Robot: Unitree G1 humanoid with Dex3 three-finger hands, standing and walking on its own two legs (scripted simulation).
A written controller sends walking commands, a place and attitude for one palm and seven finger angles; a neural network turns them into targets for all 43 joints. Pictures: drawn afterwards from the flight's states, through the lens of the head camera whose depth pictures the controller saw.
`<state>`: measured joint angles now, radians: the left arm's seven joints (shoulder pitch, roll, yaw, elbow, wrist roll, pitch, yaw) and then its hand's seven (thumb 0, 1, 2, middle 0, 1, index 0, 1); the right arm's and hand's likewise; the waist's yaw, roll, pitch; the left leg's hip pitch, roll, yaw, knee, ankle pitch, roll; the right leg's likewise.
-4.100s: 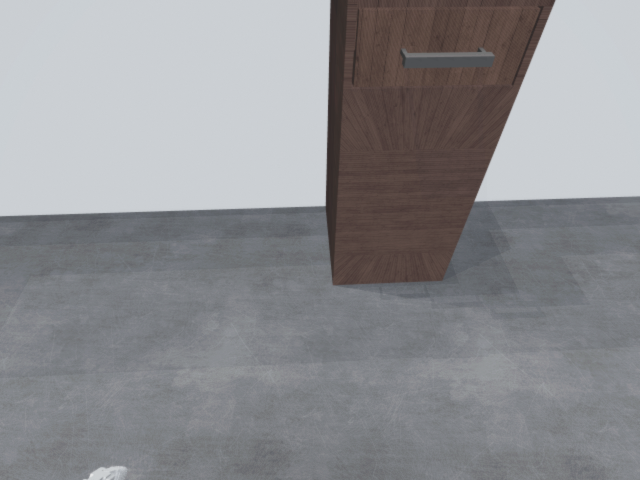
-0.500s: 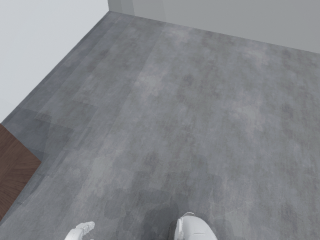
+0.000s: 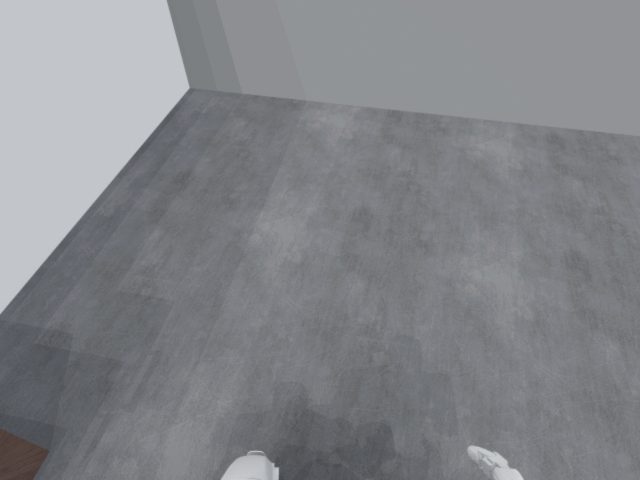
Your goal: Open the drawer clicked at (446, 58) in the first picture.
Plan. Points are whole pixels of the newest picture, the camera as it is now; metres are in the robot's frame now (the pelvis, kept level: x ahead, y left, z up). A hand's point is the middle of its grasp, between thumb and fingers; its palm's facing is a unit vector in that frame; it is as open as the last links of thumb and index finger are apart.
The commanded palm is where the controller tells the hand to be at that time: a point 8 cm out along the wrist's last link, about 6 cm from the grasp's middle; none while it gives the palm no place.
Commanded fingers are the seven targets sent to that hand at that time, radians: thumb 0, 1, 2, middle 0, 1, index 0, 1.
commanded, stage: walk to a spot facing it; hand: left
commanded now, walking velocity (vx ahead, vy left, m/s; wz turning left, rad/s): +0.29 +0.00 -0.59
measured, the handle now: out of the picture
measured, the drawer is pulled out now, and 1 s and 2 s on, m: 0.00 0.00 0.00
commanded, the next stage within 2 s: turn to face it in 0.34 s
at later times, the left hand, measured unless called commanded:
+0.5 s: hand (258, 354) +0.34 +0.15 -0.17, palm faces -0.30 -0.92 -0.26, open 7.4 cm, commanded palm none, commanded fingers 0.00 0.90 0.90 -0.20 -0.30 -0.20 -0.30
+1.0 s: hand (251, 383) +0.30 +0.16 -0.19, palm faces -0.03 -0.99 -0.16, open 7.4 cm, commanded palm none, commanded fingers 0.00 0.90 0.90 -0.20 -0.30 -0.20 -0.30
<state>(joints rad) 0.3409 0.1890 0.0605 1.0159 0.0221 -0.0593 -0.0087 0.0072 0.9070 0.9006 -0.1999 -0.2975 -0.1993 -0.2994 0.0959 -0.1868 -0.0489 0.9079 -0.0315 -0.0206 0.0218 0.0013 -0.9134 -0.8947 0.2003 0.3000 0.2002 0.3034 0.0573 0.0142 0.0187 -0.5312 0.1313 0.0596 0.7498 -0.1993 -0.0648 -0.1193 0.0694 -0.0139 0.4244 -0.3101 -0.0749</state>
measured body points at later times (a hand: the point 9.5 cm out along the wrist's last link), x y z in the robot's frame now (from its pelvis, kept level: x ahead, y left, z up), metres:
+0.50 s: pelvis +0.16 -0.01 -0.02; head +0.19 -0.04 +0.43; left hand +0.35 +0.20 -0.15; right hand +0.05 -0.25 -0.17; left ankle +0.13 +0.15 -0.74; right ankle +0.20 -0.13 -0.74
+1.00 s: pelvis +0.19 -0.01 -0.02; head +0.23 +0.01 +0.43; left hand +0.30 +0.21 -0.18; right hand +0.20 -0.26 -0.16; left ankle +0.21 +0.08 -0.74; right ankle +0.20 -0.12 -0.73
